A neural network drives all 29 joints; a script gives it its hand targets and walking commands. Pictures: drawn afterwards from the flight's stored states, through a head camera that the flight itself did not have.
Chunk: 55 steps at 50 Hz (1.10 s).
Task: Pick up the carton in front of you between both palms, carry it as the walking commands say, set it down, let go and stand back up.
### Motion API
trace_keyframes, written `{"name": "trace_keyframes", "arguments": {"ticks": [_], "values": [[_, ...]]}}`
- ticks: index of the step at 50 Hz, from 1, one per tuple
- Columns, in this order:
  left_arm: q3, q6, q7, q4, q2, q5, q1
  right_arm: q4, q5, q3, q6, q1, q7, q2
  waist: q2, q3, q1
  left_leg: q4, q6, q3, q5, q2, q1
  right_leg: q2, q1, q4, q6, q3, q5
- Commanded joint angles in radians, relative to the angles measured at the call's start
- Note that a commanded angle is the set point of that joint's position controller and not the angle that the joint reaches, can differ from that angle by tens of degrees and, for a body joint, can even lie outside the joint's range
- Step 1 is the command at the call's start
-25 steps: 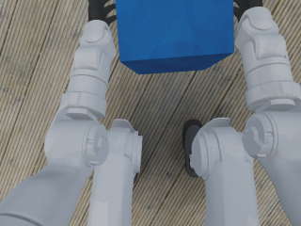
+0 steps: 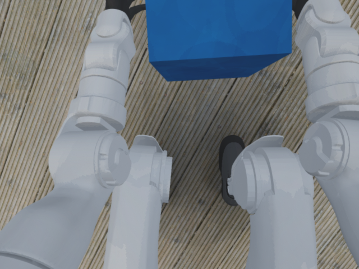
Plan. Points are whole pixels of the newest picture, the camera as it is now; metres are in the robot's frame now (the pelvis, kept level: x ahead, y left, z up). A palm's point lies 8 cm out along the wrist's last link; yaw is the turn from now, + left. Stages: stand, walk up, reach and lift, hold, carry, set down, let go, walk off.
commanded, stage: set down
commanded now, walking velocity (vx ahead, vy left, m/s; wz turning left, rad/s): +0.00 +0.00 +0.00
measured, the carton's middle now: (209, 20) +0.54 -0.05 -0.23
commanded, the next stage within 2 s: let go in 1.74 s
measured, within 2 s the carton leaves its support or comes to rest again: rests again in 0.42 s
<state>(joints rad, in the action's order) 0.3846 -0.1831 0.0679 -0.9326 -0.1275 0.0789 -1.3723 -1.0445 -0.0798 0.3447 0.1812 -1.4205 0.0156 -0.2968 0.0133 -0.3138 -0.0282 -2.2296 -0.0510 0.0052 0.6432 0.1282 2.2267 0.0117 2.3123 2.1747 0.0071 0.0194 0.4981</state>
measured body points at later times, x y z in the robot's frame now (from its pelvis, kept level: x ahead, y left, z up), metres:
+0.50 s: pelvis +0.00 +0.00 +0.00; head +0.37 -0.02 +0.24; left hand +0.54 +0.13 -0.20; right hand +0.53 -0.22 -0.20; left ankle +0.10 +0.12 -0.33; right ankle +0.13 -0.12 -0.33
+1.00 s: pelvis +0.00 +0.00 +0.05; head +0.34 -0.02 +0.34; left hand +0.56 +0.14 -0.08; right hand +0.55 -0.24 -0.08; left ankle +0.10 +0.12 -0.33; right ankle +0.13 -0.12 -0.33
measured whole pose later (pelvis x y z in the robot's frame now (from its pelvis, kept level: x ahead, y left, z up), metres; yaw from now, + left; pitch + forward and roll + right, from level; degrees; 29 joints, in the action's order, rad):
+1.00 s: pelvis +0.00 +0.00 +0.05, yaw +0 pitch +40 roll +2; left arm 0.18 -0.14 0.16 -0.92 -0.25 -0.14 -1.27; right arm -1.03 0.14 0.18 0.11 -1.32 -0.06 -0.39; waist 0.02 -0.16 -0.02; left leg -2.05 -0.03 -0.01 0.63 0.09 2.14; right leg 0.02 2.21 2.00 0.00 0.03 0.50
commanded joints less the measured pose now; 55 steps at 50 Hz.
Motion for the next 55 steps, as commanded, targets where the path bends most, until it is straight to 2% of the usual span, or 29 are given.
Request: {"name": "trace_keyframes", "arguments": {"ticks": [1, 11, 16, 18, 20, 22, 25, 29, 33, 36, 42, 47, 51, 55], "values": [[-0.283, -0.007, -0.206, -0.030, 0.689, -0.024, -0.449, -0.031, 0.035, -0.245, 0.017, -0.392, 0.219, 0.778, 0.024, 0.770, 0.006, 0.223, 0.044, -0.050, -0.114, 0.024, -0.197, 0.082, -0.511, -0.132, 0.020, -0.020, -0.123], [-0.188, -0.020, -0.204, -0.102, 0.569, 0.046, -0.369, -0.098, -0.028, -0.156, 0.028, -0.343, 0.211, 0.652, 0.031, 0.648, 0.016, 0.223, 0.045, -0.044, -0.064, 0.011, -0.183, 0.079, -0.475, -0.142, 0.025, -0.012, -0.050], [-0.145, -0.005, -0.179, -0.118, 0.430, 0.067, -0.327, -0.126, -0.050, -0.108, 0.009, -0.309, 0.186, 0.500, 0.028, 0.644, 0.015, 0.222, 0.028, -0.046, -0.066, -0.002, -0.220, 0.066, -0.493, -0.138, 0.011, -0.015, -0.041], [-0.104, 0.014, -0.145, -0.116, 0.279, 0.066, -0.286, -0.133, -0.047, -0.074, -0.013, -0.269, 0.150, 0.359, 0.028, 0.663, 0.014, 0.220, 0.016, -0.051, -0.081, -0.013, -0.257, 0.054, -0.513, -0.135, -0.002, -0.021, -0.051], [-0.056, 0.048, -0.078, -0.103, 0.022, 0.056, -0.224, -0.130, -0.032, -0.030, -0.055, -0.215, 0.075, 0.095, 0.032, 0.705, 0.008, 0.217, 0.000, -0.054, -0.107, -0.027, -0.313, 0.039, -0.538, -0.128, -0.015, -0.023, -0.078], [-0.058, 0.100, 0.010, -0.059, -0.245, -0.002, -0.230, -0.103, 0.028, -0.024, -0.118, -0.212, -0.021, -0.197, 0.029, 0.782, 0.004, 0.207, -0.009, -0.047, -0.164, -0.037, -0.357, 0.024, -0.576, -0.116, -0.025, -0.013, -0.148], [-0.160, 0.134, 0.048, -0.037, -0.283, -0.143, -0.327, -0.071, 0.159, -0.097, -0.175, -0.325, -0.074, -0.270, 0.031, 0.941, -0.010, 0.168, -0.009, -0.025, -0.296, -0.056, -0.384, 0.006, -0.643, -0.075, -0.020, 0.003, -0.304], [-0.296, 0.154, 0.046, -0.022, -0.262, -0.279, -0.341, -0.053, 0.264, -0.194, -0.205, -0.344, -0.075, -0.278, 0.012, 1.070, -0.037, 0.147, -0.010, -0.019, -0.392, -0.072, -0.397, -0.011, -0.720, -0.045, -0.011, 0.010, -0.428], [-0.320, 0.148, 0.051, -0.022, -0.274, -0.323, -0.269, -0.043, 0.309, -0.225, -0.196, -0.268, -0.068, -0.280, 0.002, 1.166, -0.028, 0.156, -0.011, -0.031, -0.396, -0.072, -0.421, -0.014, -0.788, -0.045, -0.014, 0.001, -0.438], [-0.295, 0.139, 0.063, 0.007, -0.281, -0.311, -0.219, -0.012, 0.308, -0.222, -0.179, -0.221, -0.069, -0.281, -0.008, 1.264, -0.017, 0.184, -0.008, -0.048, -0.373, -0.062, -0.444, -0.008, -0.864, -0.067, -0.015, -0.010, -0.437], [-0.243, 0.087, 0.102, 0.182, -0.283, -0.268, -0.181, 0.156, 0.275, -0.187, -0.120, -0.196, -0.085, -0.283, -0.042, 1.461, -0.009, 0.287, 0.008, -0.076, -0.319, -0.033, -0.543, 0.012, -0.970, -0.170, -0.008, -0.050, -0.378], [-0.195, 0.054, 0.097, 0.130, -0.239, -0.221, -0.148, 0.121, 0.222, -0.150, -0.081, -0.157, -0.077, -0.231, -0.041, 1.258, -0.003, 0.388, 0.014, -0.069, -0.223, -0.034, -0.465, 0.016, -0.823, -0.284, -0.014, -0.053, -0.245], [-0.164, 0.059, 0.079, 0.083, -0.212, -0.187, -0.121, 0.089, 0.188, -0.127, -0.087, -0.129, -0.062, -0.201, -0.039, 1.208, 0.007, 0.448, 0.008, -0.067, -0.220, -0.037, -0.444, 0.021, -0.787, -0.351, -0.021, -0.047, -0.234], [-0.145, 0.060, 0.068, 0.086, -0.209, -0.169, -0.103, 0.098, 0.163, -0.106, -0.085, -0.109, -0.055, -0.195, -0.045, 1.258, 0.011, 0.509, 0.003, -0.072, -0.236, -0.036, -0.474, 0.028, -0.840, -0.415, -0.024, -0.047, -0.254]]}}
